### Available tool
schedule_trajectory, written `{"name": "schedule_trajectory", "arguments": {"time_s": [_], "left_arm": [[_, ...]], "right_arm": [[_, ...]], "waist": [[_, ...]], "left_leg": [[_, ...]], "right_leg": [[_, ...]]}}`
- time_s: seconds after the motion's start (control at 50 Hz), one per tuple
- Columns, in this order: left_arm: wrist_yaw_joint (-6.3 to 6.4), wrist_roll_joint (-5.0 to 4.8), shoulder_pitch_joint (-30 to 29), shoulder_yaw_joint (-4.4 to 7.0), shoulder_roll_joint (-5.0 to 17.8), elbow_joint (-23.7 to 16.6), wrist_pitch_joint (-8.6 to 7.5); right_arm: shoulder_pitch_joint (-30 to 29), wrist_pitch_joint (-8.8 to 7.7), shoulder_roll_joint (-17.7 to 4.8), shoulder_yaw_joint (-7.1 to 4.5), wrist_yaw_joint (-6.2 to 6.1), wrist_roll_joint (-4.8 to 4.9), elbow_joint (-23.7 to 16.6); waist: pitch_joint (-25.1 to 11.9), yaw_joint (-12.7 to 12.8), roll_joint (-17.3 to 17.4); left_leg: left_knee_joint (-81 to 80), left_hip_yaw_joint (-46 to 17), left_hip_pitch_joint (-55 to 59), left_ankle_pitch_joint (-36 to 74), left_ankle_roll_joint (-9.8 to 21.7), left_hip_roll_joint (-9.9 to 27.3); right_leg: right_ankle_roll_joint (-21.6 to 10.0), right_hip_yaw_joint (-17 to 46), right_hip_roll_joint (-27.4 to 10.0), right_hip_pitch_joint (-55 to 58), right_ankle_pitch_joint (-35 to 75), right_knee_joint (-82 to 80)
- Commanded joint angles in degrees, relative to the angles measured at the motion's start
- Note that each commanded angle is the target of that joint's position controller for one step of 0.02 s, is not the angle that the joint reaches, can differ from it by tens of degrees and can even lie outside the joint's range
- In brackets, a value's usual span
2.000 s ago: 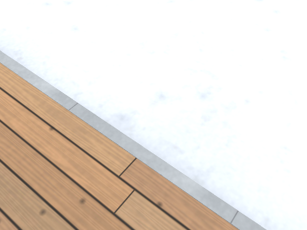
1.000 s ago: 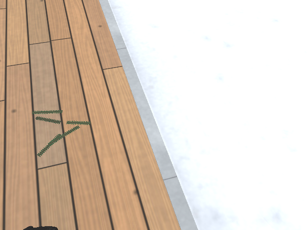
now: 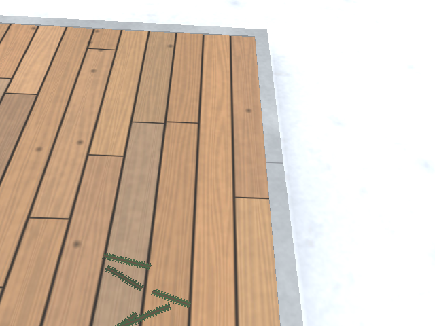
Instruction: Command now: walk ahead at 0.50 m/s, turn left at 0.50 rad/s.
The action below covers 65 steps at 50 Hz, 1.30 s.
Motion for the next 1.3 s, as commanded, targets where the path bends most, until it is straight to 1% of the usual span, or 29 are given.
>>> {"name": "schedule_trajectory", "arguments": {"time_s": [0.02,0.14,0.22,0.24,0.26,0.28,0.3,0.32,0.36,0.44,0.56,0.66,0.7,0.72,0.74,0.76,0.78,0.8,0.84,0.86,0.9,1.02,1.14,1.2,1.22,1.24,1.26,1.28,1.3], "left_arm": [[0.23,0.15,-3.2,0.35,2.1,-4.4,-0.2],[-0.89,-1.22,-10.9,0.98,3.7,-6.9,-1.36],[-0.55,-0.76,-0.9,2.93,6.4,-4.6,-2.21],[-0.07,-0.01,8.2,3.79,9.4,-3.8,-2.33],[-0.11,0.26,13.4,5.0,13.5,-2.3,-1.43],[-0.38,-1.28,12.9,4.13,8.6,-2.6,-1.05],[-0.08,-1.28,10.7,3.27,5.3,-3.0,-0.81],[-0.01,-0.68,8.0,2.89,4.6,-3.1,-0.54],[-0.1,0.03,5.1,2.21,2.8,-2.2,-0.5],[-0.49,-0.56,4.7,2.91,4.2,-0.1,-1.23],[-0.18,-0.96,6.3,3.82,7.6,2.4,-0.59],[0.15,-2.25,9.2,4.59,10.5,4.6,1.23],[0.88,-2.66,8.4,5.1,12.2,4.4,2.31],[1.35,-2.81,7.5,4.79,11.6,3.9,2.81],[1.65,-1.46,8.6,3.84,9.4,2.7,2.54],[0.86,1.18,15.1,1.08,1.1,-0.8,1.28],[0.32,-0.52,10.8,1.68,6.6,-0.4,-0.01],[0.18,-2.42,5.2,2.18,8.5,-2.0,-0.29],[1.48,-0.85,3.8,2.22,8.0,-1.5,-0.01],[1.7,-0.62,4.3,2.62,8.8,-1.7,0.81],[1.83,-0.49,6.0,2.44,7.2,-1.5,2.19],[1.95,0.01,0.5,1.59,4.1,-2.9,3.72],[1.16,-0.67,-6.3,1.85,4.7,-5.2,3.45],[0.8,-0.76,-3.9,2.57,5.3,-4.9,2.53],[0.86,-0.55,-1.9,2.91,5.7,-4.3,2.15],[1.3,0.32,-0.3,3.72,9.2,-4.7,2.19],[1.47,1.86,-0.6,4.37,12.2,-4.3,3.01],[1.45,1.11,2.0,4.07,9.3,-4.0,3.23],[1.6,0.64,1.1,3.24,6.5,-4.7,3.31]], "right_arm": [[-3.0,-1.1,-9.9,-2.68,-1.16,0.41,-4.4],[2.7,0.14,-10.2,-2.79,-1.97,1.04,-2.6],[1.3,0.99,-7.6,-2.01,-1.85,0.54,-3.1],[0.8,0.8,-4.6,-0.76,-1.6,-0.32,-4.3],[7.7,0.18,-1.8,0.3,-1.52,1.1,-5.9],[7.6,-0.04,-7.2,-0.63,-1.61,1.64,-4.7],[1.4,0.19,-10.3,-1.59,-1.55,1.58,-5.1],[-1.7,0.44,-9.9,-1.68,-1.59,0.97,-5.7],[-3.4,0.66,-7.9,-1.83,-1.09,0.71,-6.5],[-5.2,1.8,-4.3,-1.12,-0.54,0.9,-8.2],[-14.0,0.81,-2.9,-0.24,1.32,0.58,-10.3],[-19.1,0.84,-4.0,-0.7,2.81,0.86,-13.2],[-13.6,1.06,-7.0,-2.34,2.85,0.19,-12.6],[-4.2,1.02,-9.8,-4.07,2.43,-0.05,-10.0],[4.2,1.44,-14.2,-5.84,1.22,-0.16,-8.0],[1.3,1.31,-21.1,-6.34,0.46,-0.88,-9.5],[3.0,1.06,-17.0,-5.45,0.77,-0.54,-11.6],[0.1,0.7,-13.7,-4.36,0.94,-0.45,-11.4],[-5.4,0.84,-10.3,-3.52,0.36,0.82,-11.3],[-7.6,1.05,-9.8,-3.15,0.06,0.16,-11.8],[-9.5,1.26,-10.3,-3.31,-0.37,-0.87,-11.8],[-8.5,2.92,-11.0,-3.57,-2.33,0.02,-9.8],[-6.9,4.81,-10.9,-3.54,-2.78,-0.09,-9.4],[-8.9,5.18,-10.2,-3.29,-2.86,0.51,-10.2],[-9.9,5.21,-9.4,-3.01,-2.91,0.7,-10.7],[-7.5,5.04,-6.6,-2.24,-2.84,-0.28,-11.3],[-2.6,4.78,-5.8,-2.06,-2.97,-0.04,-11.4],[-1.2,4.36,-10.8,-3.3,-2.78,-0.7,-10.4],[-2.3,4.64,-13.4,-4.38,-2.69,-0.04,-9.1]], "waist": [[-1.1,1.3,6.1],[-0.7,-1.1,6.5],[-5.1,4.6,7.8],[-13.5,8.4,2.8],[-21.0,6.0,-14.4],[-17.5,6.6,-11.0],[-9.6,8.0,-4.6],[-5.1,7.0,-0.6],[-0.7,4.3,-2.0],[0.4,3.3,-3.0],[1.4,6.2,-1.1],[2.7,6.5,-1.6],[-1.1,2.5,-3.4],[-5.8,-2.6,-2.1],[-11.0,-6.0,3.2],[-18.2,2.3,19.8],[-28.7,-3.3,12.1],[-21.3,-3.3,8.5],[-10.5,0.6,3.1],[-8.7,2.7,4.1],[-8.0,4.9,5.2],[-9.1,3.8,6.7],[-7.4,1.2,9.2],[-6.8,3.1,11.2],[-6.9,4.3,10.8],[-10.3,3.0,3.8],[-9.1,0.0,-12.0],[-10.6,1.5,-12.1],[-9.0,2.1,-6.7]], "left_leg": [[-7.9,-10.7,-3.2,11.1,9.3,11.4],[-2.4,-17.0,1.6,4.6,7.1,13.0],[9.8,-18.2,1.6,10.1,3.9,9.6],[24.9,-14.2,-5.1,3.0,1.8,6.4],[42.4,-6.4,-24.8,-22.3,-2.4,-1.3],[51.0,-6.7,-32.8,-23.8,-3.4,3.4],[53.5,-6.2,-34.6,-18.4,-4.0,5.3],[53.3,-4.3,-33.1,-14.2,-4.4,7.1],[49.5,-3.4,-29.8,-9.6,-4.5,10.1],[44.7,-1.2,-29.4,-5.6,-5.1,12.0],[25.6,2.6,-26.2,9.2,-5.1,11.6],[17.0,6.5,-23.8,4.0,-2.1,9.2],[14.9,9.8,-14.7,-0.4,0.3,4.7],[10.1,10.6,-2.1,5.0,2.2,1.8],[9.8,2.0,15.4,16.6,4.9,6.7],[9.5,-29.0,35.0,29.4,16.9,24.3],[5.0,-36.5,36.1,29.0,19.7,26.7],[4.8,-26.7,30.3,33.0,17.1,24.3],[3.0,-16.9,14.5,31.9,12.4,18.9],[1.1,-15.0,7.6,33.1,11.9,17.5],[-0.5,-13.1,0.7,36.3,12.0,16.3],[1.5,-11.2,-1.8,31.6,8.8,12.1],[5.8,-19.9,2.4,22.6,7.4,12.7],[9.4,-23.6,3.8,20.5,5.1,11.0],[11.6,-23.1,1.5,16.2,3.2,8.9],[19.8,-18.7,-4.0,1.7,0.2,5.2],[30.6,-8.7,-17.1,-27.2,-4.1,-4.2],[43.2,-6.3,-21.5,-31.6,-7.4,-1.4],[49.6,-6.1,-22.5,-27.4,-8.8,0.6]], "right_leg": [[1.1,-0.8,2.0,3.2,10.4,-10.3],[-0.1,1.7,5.0,8.6,15.7,-23.9],[-4.9,1.1,3.7,25.4,10.2,-28.9],[-8.7,9.6,-5.7,40.4,8.7,-27.0],[-18.6,34.7,-18.6,58.6,-2.9,-31.0],[-18.7,41.9,-20.7,56.9,-16.6,-34.5],[-16.1,34.0,-18.2,49.7,-16.2,-35.9],[-14.3,26.5,-15.8,42.7,-9.2,-36.9],[-12.9,16.1,-11.3,33.4,0.8,-39.9],[-14.3,6.1,-10.5,28.8,9.9,-44.1],[-12.2,-5.9,-9.0,31.0,16.5,-44.6],[-9.7,-10.0,-11.7,38.8,26.4,-40.2],[-7.9,-12.7,-10.9,40.0,48.0,-28.9],[-5.8,-14.5,-8.6,36.4,51.3,-16.7],[-2.5,-14.3,-6.0,22.7,34.9,0.3],[1.7,-10.4,5.4,-2.8,-23.1,22.2],[1.3,2.0,5.2,-4.3,-25.4,29.1],[0.5,2.3,2.6,-7.0,-20.2,28.4],[0.7,1.2,-0.9,-5.0,-12.8,20.2],[1.0,1.5,-1.4,-0.7,-11.1,18.4],[1.9,0.7,-0.5,3.3,-9.7,15.2],[3.8,1.0,3.0,4.7,1.0,-0.3],[2.7,3.5,5.9,6.1,-0.8,-12.4],[0.5,3.3,6.4,12.6,1.9,-24.2],[-0.9,3.2,4.6,18.8,10.8,-31.0],[-4.8,10.6,-5.8,28.7,24.2,-30.4],[-15.6,24.5,-17.3,35.1,41.6,-30.8],[-20.8,31.1,-22.1,35.6,40.8,-31.5],[-19.5,24.7,-19.3,33.9,37.6,-30.5]]}}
